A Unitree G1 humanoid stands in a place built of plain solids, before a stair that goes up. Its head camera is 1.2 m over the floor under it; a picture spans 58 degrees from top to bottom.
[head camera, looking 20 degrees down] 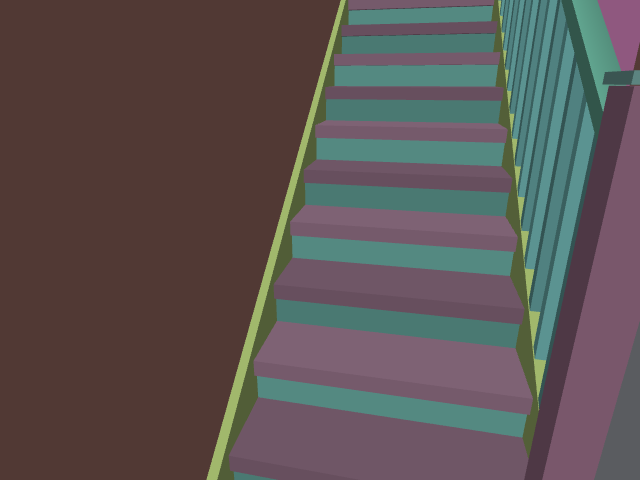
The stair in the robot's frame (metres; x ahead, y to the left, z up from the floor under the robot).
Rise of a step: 0.17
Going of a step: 0.23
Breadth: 0.86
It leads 12 degrees to the right of straight ahead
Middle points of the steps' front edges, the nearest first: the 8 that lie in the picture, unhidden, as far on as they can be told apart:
1.12 -0.20 0.33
1.35 -0.25 0.50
1.57 -0.30 0.67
1.80 -0.35 0.84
2.03 -0.40 1.01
2.26 -0.45 1.18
2.48 -0.50 1.35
2.71 -0.55 1.51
